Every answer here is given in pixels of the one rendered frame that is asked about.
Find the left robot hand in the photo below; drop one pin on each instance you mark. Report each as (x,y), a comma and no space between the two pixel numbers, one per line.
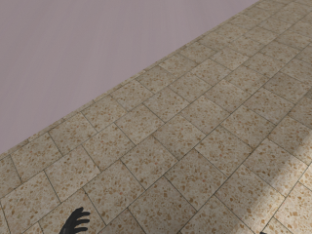
(72,222)

